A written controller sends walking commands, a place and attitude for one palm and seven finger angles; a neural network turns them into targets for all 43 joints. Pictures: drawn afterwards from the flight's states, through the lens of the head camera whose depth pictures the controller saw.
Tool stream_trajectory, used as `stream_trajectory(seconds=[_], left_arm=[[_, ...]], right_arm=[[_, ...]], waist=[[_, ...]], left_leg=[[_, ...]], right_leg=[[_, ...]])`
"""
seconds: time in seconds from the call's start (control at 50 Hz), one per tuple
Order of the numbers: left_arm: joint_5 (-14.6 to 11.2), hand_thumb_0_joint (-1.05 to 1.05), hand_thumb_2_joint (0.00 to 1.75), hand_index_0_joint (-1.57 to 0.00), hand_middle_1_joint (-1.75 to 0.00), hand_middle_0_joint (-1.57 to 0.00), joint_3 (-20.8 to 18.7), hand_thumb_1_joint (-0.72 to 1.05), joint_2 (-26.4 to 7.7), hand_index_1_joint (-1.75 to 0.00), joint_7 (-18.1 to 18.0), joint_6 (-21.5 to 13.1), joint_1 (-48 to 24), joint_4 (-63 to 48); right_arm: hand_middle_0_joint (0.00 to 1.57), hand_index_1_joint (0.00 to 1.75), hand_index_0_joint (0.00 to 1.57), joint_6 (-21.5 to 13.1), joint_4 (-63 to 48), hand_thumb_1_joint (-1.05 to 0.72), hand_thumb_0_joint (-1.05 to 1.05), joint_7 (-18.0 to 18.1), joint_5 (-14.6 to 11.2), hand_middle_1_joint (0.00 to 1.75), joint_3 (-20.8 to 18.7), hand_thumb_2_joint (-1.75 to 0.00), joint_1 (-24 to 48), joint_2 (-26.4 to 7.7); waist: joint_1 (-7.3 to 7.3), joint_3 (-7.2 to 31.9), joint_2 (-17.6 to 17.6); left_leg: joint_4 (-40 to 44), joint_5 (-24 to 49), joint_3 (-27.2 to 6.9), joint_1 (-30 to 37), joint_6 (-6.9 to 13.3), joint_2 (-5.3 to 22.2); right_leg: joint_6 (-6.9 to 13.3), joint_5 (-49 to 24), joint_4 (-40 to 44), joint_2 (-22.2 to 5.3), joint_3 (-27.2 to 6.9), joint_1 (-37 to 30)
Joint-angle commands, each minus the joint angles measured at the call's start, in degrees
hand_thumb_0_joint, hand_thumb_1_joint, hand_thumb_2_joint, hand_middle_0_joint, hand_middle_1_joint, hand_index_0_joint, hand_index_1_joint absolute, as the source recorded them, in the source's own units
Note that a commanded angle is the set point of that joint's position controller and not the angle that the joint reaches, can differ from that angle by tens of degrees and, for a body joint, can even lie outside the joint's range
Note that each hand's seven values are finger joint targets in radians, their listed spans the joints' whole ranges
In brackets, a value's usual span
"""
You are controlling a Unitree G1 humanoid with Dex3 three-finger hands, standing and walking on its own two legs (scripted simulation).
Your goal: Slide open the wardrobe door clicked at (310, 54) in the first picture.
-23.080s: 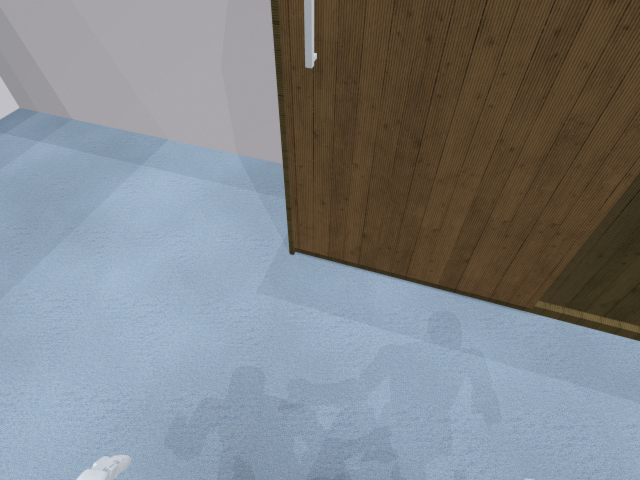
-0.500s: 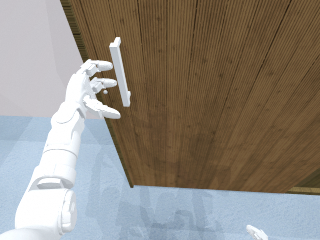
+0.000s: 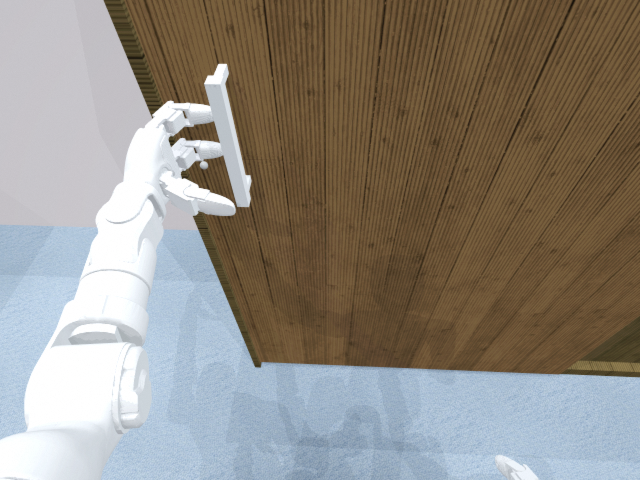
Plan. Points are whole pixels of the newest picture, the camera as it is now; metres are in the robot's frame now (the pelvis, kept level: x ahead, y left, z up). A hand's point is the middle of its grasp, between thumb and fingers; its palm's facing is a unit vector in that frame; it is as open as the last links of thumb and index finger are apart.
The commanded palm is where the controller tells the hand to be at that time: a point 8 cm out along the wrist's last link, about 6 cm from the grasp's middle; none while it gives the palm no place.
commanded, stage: feel for the door with the fingertips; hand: left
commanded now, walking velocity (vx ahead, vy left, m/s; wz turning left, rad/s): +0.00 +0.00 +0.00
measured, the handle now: (233, 142) +0.50 +0.12 +0.15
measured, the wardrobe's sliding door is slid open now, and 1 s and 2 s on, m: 0.00 0.00 0.00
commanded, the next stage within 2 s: slide the fingers in behind the handle in 0.02 s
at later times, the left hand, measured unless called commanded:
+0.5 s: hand (211, 167) +0.45 +0.14 +0.15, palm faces -0.07 -1.00 -0.02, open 13.9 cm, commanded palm +0.42 +0.19 +0.16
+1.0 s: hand (222, 171) +0.44 +0.13 +0.15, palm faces -0.06 -1.00 -0.01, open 14.0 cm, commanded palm +0.42 +0.17 +0.16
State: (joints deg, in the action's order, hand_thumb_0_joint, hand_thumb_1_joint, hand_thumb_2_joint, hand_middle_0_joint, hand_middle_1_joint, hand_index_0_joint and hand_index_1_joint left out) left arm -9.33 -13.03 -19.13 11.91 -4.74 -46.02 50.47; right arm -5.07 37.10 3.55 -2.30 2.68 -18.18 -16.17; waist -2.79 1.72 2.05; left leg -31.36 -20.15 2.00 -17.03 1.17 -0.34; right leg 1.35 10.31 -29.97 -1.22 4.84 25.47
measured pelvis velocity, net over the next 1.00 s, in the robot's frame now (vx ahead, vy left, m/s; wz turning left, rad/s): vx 0.01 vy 0.00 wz -0.01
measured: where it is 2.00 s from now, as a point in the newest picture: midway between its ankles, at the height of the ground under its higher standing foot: outside the picture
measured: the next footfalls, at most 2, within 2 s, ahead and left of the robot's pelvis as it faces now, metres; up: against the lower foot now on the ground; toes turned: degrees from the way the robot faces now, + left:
none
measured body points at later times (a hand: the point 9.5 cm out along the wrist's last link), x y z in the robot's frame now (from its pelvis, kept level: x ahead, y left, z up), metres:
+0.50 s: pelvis +0.00 +0.01 +0.00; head +0.03 -0.01 +0.45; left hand +0.45 +0.19 +0.16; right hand +0.08 -0.25 -0.12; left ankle -0.05 +0.10 -0.73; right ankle +0.05 -0.11 -0.73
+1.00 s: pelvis +0.01 +0.00 +0.00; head +0.04 -0.01 +0.45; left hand +0.44 +0.18 +0.16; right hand +0.13 -0.24 -0.11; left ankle -0.05 +0.10 -0.73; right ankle +0.05 -0.11 -0.73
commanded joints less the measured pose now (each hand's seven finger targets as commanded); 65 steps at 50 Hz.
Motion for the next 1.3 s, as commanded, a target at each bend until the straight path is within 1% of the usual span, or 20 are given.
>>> stream_trajectory(seconds=[0.0, 0.04, 0.06, 0.1, 0.18, 0.2, 0.26, 0.34, 0.5, 0.54, 0.62, 0.7, 0.8, 0.88, 0.94, 1.06, 1.08, 1.18, 1.22, 1.28], left_arm=[[-0.61, 0.0, 0.3, -0.3, -1.2, -0.3, -4.06, -0.5, -13.02, -1.2, -0.96, -5.34, -30.0, -11.9], [-0.11, 0.0, 0.3, -0.3, -1.2, -0.3, -4.08, -0.5, -13.44, -1.2, -1.17, -6.28, -31.7, -11.07], [0.08, 0.0, 0.3, -0.3, -1.2, -0.3, -1.65, -0.5, -10.99, -1.2, -0.91, -6.48, -33.42, -10.38], [0.54, 0.0, 0.3, -0.3, -1.2, -0.3, -1.54, -0.5, -11.19, -1.2, -0.94, -6.8, -34.22, -8.8], [0.41, 0.0, 0.3, -0.3, -1.2, -0.3, -0.37, -0.5, -9.15, -1.2, -0.51, -7.16, -33.69, -7.44], [0.37, 0.0, 0.3, -0.3, -1.2, -0.3, -0.54, -0.5, -9.59, -1.2, -0.56, -7.49, -34.15, -7.49], [-0.32, 0.0, 0.3, -0.3, -1.2, -0.3, -3.16, -0.5, -11.65, -1.2, -0.52, -8.12, -31.53, -9.11], [-0.68, 0.0, 0.3, -0.3, -1.2, -0.3, -1.1, -0.5, -9.05, -1.2, 0.03, -8.26, -30.09, -9.67], [-0.51, 0.0, 0.3, -0.3, -1.2, -0.3, -3.58, -0.5, -10.87, -1.2, -1.76, -7.09, -25.69, -13.35], [0.03, 0.0, 0.3, -0.3, -1.2, -0.3, -3.92, -0.5, -11.14, -1.2, -2.26, -6.61, -24.6, -14.93], [0.07, 0.0, 0.3, -0.3, -1.2, -0.3, -1.22, -0.5, -7.88, -1.2, -2.82, -6.32, -24.5, -19.96], [-0.79, 0.0, 0.3, -0.3, -1.2, -0.3, 0.02, -0.5, -5.16, -1.2, -2.86, -4.84, -22.37, -20.53], [-0.14, 0.0, 0.3, -0.3, -1.2, -0.3, -0.74, -0.5, -6.15, -1.2, -3.6, -1.93, -21.73, -18.46], [-0.03, 0.0, 0.3, -0.3, -1.2, -0.3, 1.21, -0.5, -3.66, -1.2, -4.37, -2.78, -23.54, -23.41], [-0.59, 0.0, 0.3, -0.3, -1.2, -0.3, 0.69, -0.5, -3.66, -1.2, -4.57, -3.29, -22.88, -23.19], [0.56, 0.0, 0.3, -0.3, -1.2, -0.3, 2.05, -0.5, -1.83, -1.2, -5.52, -2.08, -20.75, -23.07], [0.68, 0.0, 0.3, -0.3, -1.2, -0.3, 3.29, -0.5, -0.28, -1.2, -5.62, -1.73, -21.17, -23.04], [0.31, 0.0, 0.3, -0.3, -1.2, -0.3, 1.74, -0.5, -1.22, -1.2, -6.7, -1.01, -21.18, -23.13], [0.37, 0.0, 0.3, -0.3, -1.2, -0.3, 0.68, -0.5, -2.37, -1.2, -7.36, -1.59, -20.61, -24.77], [1.02, 0.0, 0.3, -0.3, -1.2, -0.3, 3.02, -0.5, 0.23, -1.2, -7.89, -2.17, -21.74, -26.38]], right_arm=[[0.2, 0.3, 0.2, -2.33, -5.98, -0.9, 0.0, 0.41, 0.03, 0.3, -2.83, -0.9, -1.92, -7.5], [0.2, 0.3, 0.2, -2.33, -5.44, -0.9, 0.0, 0.36, 0.08, 0.3, -2.79, -0.9, -2.34, -7.24], [0.2, 0.3, 0.2, -2.45, -5.34, -0.9, 0.0, 0.2, -0.01, 0.3, -2.6, -0.9, -2.26, -7.01], [0.2, 0.3, 0.2, -2.46, -5.04, -0.9, 0.0, 0.19, 0.04, 0.3, -2.91, -0.9, -3.11, -7.3], [0.2, 0.3, 0.2, -2.78, -4.79, -0.9, 0.0, -0.13, 0.08, 0.3, -2.76, -0.9, -3.51, -6.99], [0.2, 0.3, 0.2, -2.75, -4.65, -0.9, 0.0, -0.12, 0.14, 0.3, -2.9, -0.9, -4.02, -7.3], [0.2, 0.3, 0.2, -3.0, -5.2, -0.9, 0.0, -0.33, 0.22, 0.3, -3.03, -0.9, -3.44, -7.33], [0.2, 0.3, 0.2, -3.07, -5.59, -0.9, 0.0, -0.64, -0.03, 0.3, -2.74, -0.9, -2.8, -7.16], [0.2, 0.3, 0.2, -2.66, -6.65, -0.9, 0.0, -0.63, 0.05, 0.3, -2.9, -0.9, -1.58, -7.11], [0.2, 0.3, 0.2, -2.53, -6.93, -0.9, 0.0, -0.74, 0.06, 0.3, -2.81, -0.9, -1.09, -6.77], [0.2, 0.3, 0.2, -2.49, -7.64, -0.9, 0.0, -0.81, -0.05, 0.3, -2.98, -0.9, -0.08, -6.15], [0.2, 0.3, 0.2, -2.36, -7.64, -0.9, 0.0, -0.68, -0.13, 0.3, -3.24, -0.9, 0.35, -6.21], [0.2, 0.3, 0.2, -1.5, -7.07, -0.9, 0.0, -0.35, -0.21, 0.3, -2.95, -0.9, 0.99, -6.31], [0.2, 0.3, 0.2, -1.7, -7.71, -0.9, 0.0, -0.49, 0.05, 0.3, -2.79, -0.9, 1.84, -5.48], [0.2, 0.3, 0.2, -1.77, -7.42, -0.9, 0.0, -0.42, 0.15, 0.3, -2.88, -0.9, 1.76, -5.46], [0.2, 0.3, 0.2, -1.36, -7.46, -0.9, 0.0, -0.64, 0.07, 0.3, -2.75, -0.9, 2.62, -5.03], [0.2, 0.3, 0.2, -1.27, -7.4, -0.9, 0.0, -0.73, 0.08, 0.3, -2.71, -0.9, 2.62, -4.86], [0.2, 0.3, 0.2, -0.86, -7.46, -0.9, 0.0, -0.64, 0.18, 0.3, -2.84, -0.9, 2.89, -5.0], [0.2, 0.3, 0.2, -0.85, -7.81, -0.9, 0.0, -0.56, 0.31, 0.3, -2.79, -0.9, 3.35, -4.93], [0.2, 0.3, 0.2, -1.03, -7.46, -0.9, 0.0, -0.73, 0.36, 0.3, -2.85, -0.9, 3.2, -4.44]], waist=[[-1.05, 20.95, -3.18], [-1.65, 20.68, -4.09], [-2.31, 19.41, -1.69], [-2.63, 19.23, -2.05], [-2.47, 20.11, 0.43], [-2.71, 20.38, -1.33], [-1.32, 22.96, -2.83], [-1.26, 19.43, -1.34], [0.16, 19.94, -3.61], [0.72, 20.33, -2.52], [0.65, 21.38, 0.03], [0.26, 20.81, -2.85], [0.28, 17.76, -3.21], [0.47, 20.95, -1.44], [0.42, 21.74, -3.61], [1.07, 20.59, -1.27], [0.61, 19.85, -1.39], [0.88, 19.74, -5.52], [1.54, 20.74, -4.57], [0.97, 20.84, -2.67]], left_leg=[[4.39, 15.36, -2.18, -3.49, 0.46, -0.27], [4.36, 14.47, -2.07, -4.28, 0.54, -0.24], [4.47, 13.77, -2.12, -4.33, 0.37, -0.39], [4.26, 13.79, -2.36, -3.67, 0.43, -0.23], [3.89, 13.99, -2.51, -3.11, 0.09, -0.38], [4.02, 14.14, -2.9, -2.93, 0.07, -0.26], [4.02, 14.44, -2.55, -3.52, 0.22, -0.2], [4.53, 13.62, -2.84, -3.6, -0.05, 0.03], [5.12, 14.09, -2.16, -4.38, 0.19, 0.19], [5.37, 14.59, -1.98, -4.3, 0.12, 0.12], [5.11, 18.6, -1.78, -1.22, -0.16, 0.25], [5.22, 19.58, -1.58, -0.3, -0.09, 0.39], [5.72, 16.12, -1.41, -1.98, 0.21, 0.05], [5.23, 19.92, -1.58, 0.45, -0.12, 0.04], [5.06, 20.59, -1.62, 0.57, -0.08, 0.1], [5.37, 21.29, -1.53, 0.81, -0.32, -0.03], [5.36, 21.69, -1.55, 1.14, -0.45, 0.05], [5.93, 19.18, -1.58, -0.17, -0.13, 0.01], [6.09, 19.64, -1.41, 0.19, -0.07, -0.03], [5.81, 21.13, -1.33, 1.5, -0.39, 0.06]], right_leg=[[0.28, -14.11, 0.27, 0.74, -3.57, -18.46], [0.06, -14.14, 0.33, 0.72, -3.78, -18.38], [0.15, -13.4, 0.44, 0.68, -3.82, -17.0], [0.18, -12.51, 0.41, 0.78, -3.44, -15.68], [0.5, -12.33, 0.11, 0.94, -3.29, -14.62], [0.48, -11.98, 0.07, 0.96, -2.86, -14.76], [0.41, -13.22, -0.29, 1.09, -3.44, -17.48], [0.71, -11.56, -0.04, 1.14, -3.03, -15.48], [0.5, -12.46, 0.2, 0.95, -3.22, -18.46], [0.6, -13.14, 0.14, 0.95, -3.42, -19.2], [0.71, -15.89, 0.19, 0.99, -3.21, -19.11], [0.52, -17.18, 0.62, 1.09, -2.94, -19.46], [0.39, -14.83, 1.38, 0.72, -3.04, -18.75], [0.63, -17.81, 0.71, 0.8, -3.03, -19.76], [0.46, -18.88, 0.6, 0.89, -3.03, -20.8], [0.69, -18.89, 0.56, 0.72, -2.77, -20.19], [0.66, -18.83, 0.68, 0.76, -2.48, -19.34], [0.46, -17.7, 1.13, 0.79, -2.66, -20.94], [0.45, -18.08, 1.12, 0.65, -2.93, -21.99], [0.57, -18.87, 1.0, 0.73, -2.79, -20.98]])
